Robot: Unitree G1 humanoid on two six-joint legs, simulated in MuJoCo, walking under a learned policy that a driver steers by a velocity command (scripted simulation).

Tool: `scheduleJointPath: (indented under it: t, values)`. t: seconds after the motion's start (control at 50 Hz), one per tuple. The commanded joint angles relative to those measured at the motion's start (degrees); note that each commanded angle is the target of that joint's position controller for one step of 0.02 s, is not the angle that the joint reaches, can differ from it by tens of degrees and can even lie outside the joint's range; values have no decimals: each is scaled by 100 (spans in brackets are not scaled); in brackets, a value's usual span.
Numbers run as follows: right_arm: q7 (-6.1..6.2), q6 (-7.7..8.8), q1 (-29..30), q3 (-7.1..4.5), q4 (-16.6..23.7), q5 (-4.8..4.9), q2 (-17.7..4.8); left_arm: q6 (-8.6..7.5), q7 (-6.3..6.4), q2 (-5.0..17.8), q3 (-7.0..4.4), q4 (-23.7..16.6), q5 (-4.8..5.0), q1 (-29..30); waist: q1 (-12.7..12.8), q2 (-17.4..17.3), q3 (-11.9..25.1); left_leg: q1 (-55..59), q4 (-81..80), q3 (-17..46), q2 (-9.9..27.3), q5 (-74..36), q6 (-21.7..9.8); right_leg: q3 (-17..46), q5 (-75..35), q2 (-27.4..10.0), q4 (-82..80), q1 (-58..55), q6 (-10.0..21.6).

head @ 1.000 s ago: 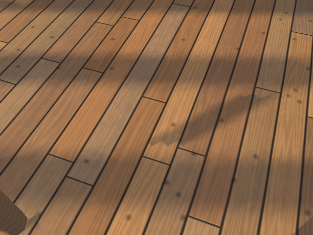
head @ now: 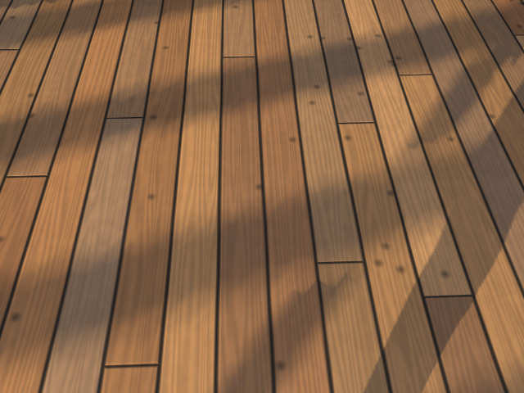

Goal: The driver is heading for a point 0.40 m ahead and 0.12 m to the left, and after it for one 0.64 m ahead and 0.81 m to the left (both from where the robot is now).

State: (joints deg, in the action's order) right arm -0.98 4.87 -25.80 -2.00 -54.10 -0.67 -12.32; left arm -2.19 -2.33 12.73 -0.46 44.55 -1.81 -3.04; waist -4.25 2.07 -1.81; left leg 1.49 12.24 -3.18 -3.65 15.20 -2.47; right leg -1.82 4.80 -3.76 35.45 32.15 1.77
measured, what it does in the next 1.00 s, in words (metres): walks ahead, turning left: right foot, then left foot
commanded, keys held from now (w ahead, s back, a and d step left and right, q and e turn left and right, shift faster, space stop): w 0.08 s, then w+q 0.32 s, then q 0.60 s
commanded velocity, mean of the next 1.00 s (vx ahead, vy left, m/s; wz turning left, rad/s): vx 0.31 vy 0.00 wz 0.40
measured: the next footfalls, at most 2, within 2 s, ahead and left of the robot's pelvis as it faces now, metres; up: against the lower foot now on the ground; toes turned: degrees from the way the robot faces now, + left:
right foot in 0.08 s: +0.20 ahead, -0.11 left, +0.00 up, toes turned -3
left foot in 0.60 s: +0.44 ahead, +0.09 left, +0.00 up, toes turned +18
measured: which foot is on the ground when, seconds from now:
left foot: down 0.00-0.10, up 0.12-0.58, down 0.60-1.00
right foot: up 0.00-0.06, down 0.08-0.60, up 0.62-1.00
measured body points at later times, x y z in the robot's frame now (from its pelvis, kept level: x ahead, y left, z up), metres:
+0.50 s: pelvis +0.25 -0.03 +0.00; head +0.28 -0.03 +0.45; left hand +0.19 +0.22 -0.14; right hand +0.43 -0.24 -0.13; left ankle +0.39 +0.12 -0.70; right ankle +0.16 -0.11 -0.74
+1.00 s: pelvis +0.37 +0.00 +0.00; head +0.39 +0.03 +0.44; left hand +0.37 +0.29 -0.13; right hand +0.56 -0.22 -0.12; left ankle +0.40 +0.07 -0.74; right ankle +0.48 -0.14 -0.69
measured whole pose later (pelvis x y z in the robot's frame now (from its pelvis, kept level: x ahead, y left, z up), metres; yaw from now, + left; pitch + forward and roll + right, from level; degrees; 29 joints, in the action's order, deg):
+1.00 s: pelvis +0.37 +0.00 +0.00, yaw +28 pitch +2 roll -1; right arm 0.1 -1.8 -14.7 -4.7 -45.1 -1.0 -15.8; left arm 2.7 1.9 14.4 -2.6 44.6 -1.5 -8.4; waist -2.6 0.9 -2.6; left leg -19.3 23.6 6.2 -8.8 5.2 -6.3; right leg 4.8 19.8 -2.2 53.0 30.4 -3.2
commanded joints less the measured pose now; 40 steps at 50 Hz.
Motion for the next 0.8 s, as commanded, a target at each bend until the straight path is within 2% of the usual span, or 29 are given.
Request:
scheduleJointPath:
  t: [0.02,0.04,0.06,0.08,0.1,0.12,0.14,0.16,0.18,0.2,0.22,0.26,0.3,0.4,0.44,0.48,0.52,0.56,0.58,0.6,0.62,0.64,0.66,0.68,0.7,0.72,0.74,0.8]
  values:
    - [61,16,-98,-209,169,-23,-992,-116,51,480,-120,-438,1,319,224,-712,-158,-118,116,776,1682,-3018,-706,-163,339,215,-362,-477,180]
    - [77,-4,-43,-215,155,-21,-1025,-142,78,528,-155,-342,-21,9,386,-699,-24,-62,523,715,1660,-3613,-641,-204,496,351,-575,-925,269]
    - [81,-35,-1,-205,132,1,-1008,-194,119,596,-212,-100,-63,-671,701,-524,309,-155,1375,498,1461,-4074,-541,-278,392,511,-997,-1802,398]
    - [87,-38,15,-156,199,22,-878,-259,182,865,-315,184,-157,-1610,1042,-278,912,-833,2534,287,1205,-3454,-410,173,464,114,-1035,-3153,615]
    - [53,-21,-168,-11,504,171,-360,-285,259,1446,-458,225,-286,-2340,1155,760,1679,-2574,4504,-91,572,-1006,-154,2389,1202,-1578,-1345,-4780,1097]
    - [91,-60,-376,-106,447,114,-613,-182,238,1557,-526,291,-60,-2324,1022,1166,1846,-3540,5550,235,59,1500,-175,3915,1314,-2171,-1990,-4793,1434]
    - [109,-113,-36,-187,420,18,-860,-148,217,1167,-434,215,37,-1810,833,434,978,-3846,5821,624,429,1156,-242,3126,1548,-1889,-2035,-4081,1284]
    - [59,-101,215,-155,447,22,-704,-186,195,803,-340,157,56,-1386,699,208,409,-3781,5622,663,639,699,-240,2395,1358,-1622,-2276,-3314,1137]
    - [33,-135,282,-149,419,32,-600,-230,192,596,-286,158,46,-1161,543,181,140,-3556,5327,645,786,426,-224,1830,1120,-1346,-2521,-2814,895]
    - [-2,-207,262,-161,396,-58,-586,-281,219,496,-254,221,63,-1126,420,305,-4,-3370,5145,646,869,285,-168,1420,777,-1157,-2664,-2491,742]
    - [-45,-280,162,-153,322,-108,-510,-332,237,480,-249,266,56,-1141,347,315,-8,-3222,5153,615,868,126,-116,1109,455,-1049,-2753,-2354,680]
    - [-103,-361,300,-177,369,-98,-471,-438,245,570,-282,368,83,-1309,281,193,-4,-3385,5162,593,867,-187,-58,707,-147,-1014,-2852,-2410,682]
    - [-134,-401,668,-189,483,-90,-444,-475,256,627,-310,454,101,-1464,308,126,-98,-3797,5038,572,921,-569,0,345,-447,-981,-2925,-2555,674]
    - [-186,-401,1606,-138,815,-91,-335,-456,287,565,-285,642,96,-1781,457,117,-308,-4163,3906,298,870,-1436,78,-405,-1158,-831,-2871,-2831,590]
    - [-212,-375,1940,-70,948,-118,-217,-434,334,586,-273,699,118,-1814,493,110,-422,-3838,3163,-50,762,-1642,53,-787,-2308,-789,-2607,-2833,519]
    - [-228,-352,2176,-22,1059,-141,-154,-393,387,645,-276,806,124,-2024,597,153,-379,-3527,2636,-398,585,-1645,-49,-1017,-3247,-817,-2230,-3067,453]
    - [-220,-334,1955,-45,1052,-180,-243,-335,446,770,-306,850,118,-2038,500,323,-165,-3149,2411,-544,332,-1289,-219,-1121,-4302,-876,-1609,-3385,368]
    - [-170,-301,1258,-128,898,-213,-441,-251,509,937,-373,803,119,-1860,217,460,241,-2462,2241,-592,9,-799,-464,-1155,-5074,-916,-480,-3509,343]
    - [-131,-243,731,-203,760,-243,-591,-200,510,971,-393,754,129,-1781,5,368,571,-1862,1853,-472,-97,-937,-608,-1122,-4612,-891,480,-3395,306]
    - [-56,-157,198,-303,633,-305,-841,-179,474,1000,-411,678,193,-1663,-343,-29,910,-939,1173,-82,148,-2182,-827,-1202,-3087,-642,1946,-2806,103]
    - [1,-127,280,-455,659,-247,-1524,-179,430,389,-286,433,119,-2086,152,-1178,1410,623,2148,1571,1815,-6127,-1286,-1125,2542,66,3679,-1096,-99]
    - [16,-215,61,-581,779,6,-1851,-85,424,498,-300,298,217,-2351,50,-1295,2454,1592,1765,3493,2713,-6941,-2456,-72,3366,752,5064,18,-272]
    - [81,-341,423,-558,942,109,-1621,-56,417,643,-301,296,117,-2012,32,-450,2095,1037,1378,3012,2532,-5797,-2350,380,2725,331,5029,307,-272]
    - [124,-413,890,-452,1016,132,-1236,-68,401,628,-293,182,112,-1572,116,-309,1229,140,1055,2606,2252,-4837,-2137,354,2281,168,4672,415,-290]
    - [145,-456,1130,-363,1013,116,-947,-52,407,641,-310,162,56,-1378,307,-65,661,-556,799,2310,1900,-4332,-1823,373,2063,31,4189,320,-328]
    - [170,-478,1220,-328,1027,132,-815,46,403,654,-324,126,-16,-1399,437,-127,488,-1038,666,2052,1649,-4100,-1642,403,1971,-41,3802,60,-371]
    - [163,-478,1250,-309,1028,90,-784,167,400,611,-323,151,-50,-1521,521,-196,510,-1343,600,1883,1487,-3953,-1506,382,1899,-19,3570,-237,-398]
    - [104,-417,1238,-391,1071,-6,-1069,332,398,475,-297,90,-12,-1577,602,-309,739,-1588,587,1754,1225,-3663,-1332,341,1687,96,3084,-440,-443]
